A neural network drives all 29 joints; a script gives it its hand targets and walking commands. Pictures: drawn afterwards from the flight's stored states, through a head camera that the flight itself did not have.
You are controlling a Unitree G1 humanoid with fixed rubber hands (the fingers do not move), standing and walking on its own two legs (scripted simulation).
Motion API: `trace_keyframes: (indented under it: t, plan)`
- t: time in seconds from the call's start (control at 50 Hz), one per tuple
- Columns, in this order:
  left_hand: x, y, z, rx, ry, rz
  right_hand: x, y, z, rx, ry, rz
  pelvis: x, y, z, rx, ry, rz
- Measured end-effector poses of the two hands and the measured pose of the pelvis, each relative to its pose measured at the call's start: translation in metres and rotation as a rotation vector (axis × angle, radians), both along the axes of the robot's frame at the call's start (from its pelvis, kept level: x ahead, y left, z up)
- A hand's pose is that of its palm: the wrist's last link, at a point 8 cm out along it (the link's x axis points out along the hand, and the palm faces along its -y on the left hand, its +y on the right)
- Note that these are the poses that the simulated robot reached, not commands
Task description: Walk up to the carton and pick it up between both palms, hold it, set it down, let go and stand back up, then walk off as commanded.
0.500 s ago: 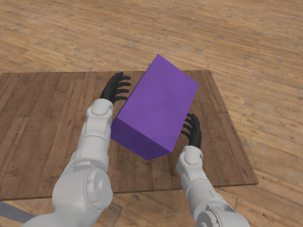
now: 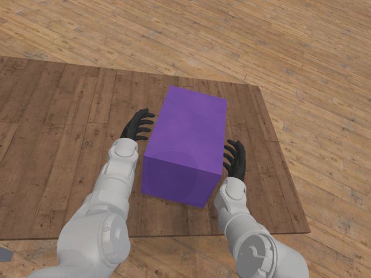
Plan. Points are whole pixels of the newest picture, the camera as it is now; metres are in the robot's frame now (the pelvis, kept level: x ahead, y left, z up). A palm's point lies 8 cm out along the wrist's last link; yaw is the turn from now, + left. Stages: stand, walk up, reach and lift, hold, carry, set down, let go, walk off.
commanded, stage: set down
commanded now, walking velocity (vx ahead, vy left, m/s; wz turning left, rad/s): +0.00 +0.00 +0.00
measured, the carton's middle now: (185, 144) +0.46 -0.09 -0.06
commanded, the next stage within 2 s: none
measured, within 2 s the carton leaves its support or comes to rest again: rests again in 0.58 s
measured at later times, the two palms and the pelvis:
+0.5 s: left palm (141, 137) +0.44 +0.04 +0.01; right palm (238, 184) +0.31 -0.19 -0.02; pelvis +0.01 -0.03 +0.00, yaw -2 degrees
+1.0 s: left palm (141, 143) +0.43 +0.04 +0.00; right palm (238, 190) +0.30 -0.19 -0.02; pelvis -0.02 -0.01 -0.01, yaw -2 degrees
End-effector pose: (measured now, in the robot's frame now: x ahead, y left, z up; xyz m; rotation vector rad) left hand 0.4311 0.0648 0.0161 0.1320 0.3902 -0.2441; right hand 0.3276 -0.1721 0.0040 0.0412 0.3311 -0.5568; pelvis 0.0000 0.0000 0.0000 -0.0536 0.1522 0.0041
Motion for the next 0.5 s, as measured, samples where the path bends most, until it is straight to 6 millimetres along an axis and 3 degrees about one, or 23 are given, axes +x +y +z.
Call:
trace_keyframes:
  t: [0.06,0.1,0.26,0.5]
  plan:
    - [-0.002,-0.006,-0.013,0.019,-0.008,0.0,-0.015,0.001,-0.027,0.028,-0.002,-0.009,0.005,0.001,0.0,-0.001,0.052,-0.013]
    - [0.001,-0.007,-0.011,0.019,-0.028,-0.006,-0.017,0.002,-0.032,0.043,-0.041,-0.011,0.009,-0.001,0.001,-0.002,0.105,-0.021]
    - [0.006,-0.016,-0.005,0.009,-0.07,0.025,-0.002,-0.009,-0.03,0.028,-0.095,0.001,0.018,-0.018,0.0,0.031,0.154,-0.029]
    - [0.009,-0.028,-0.01,-0.019,-0.094,-0.038,-0.013,-0.018,-0.028,-0.012,-0.057,-0.007,0.011,-0.034,0.002,0.03,0.131,-0.032]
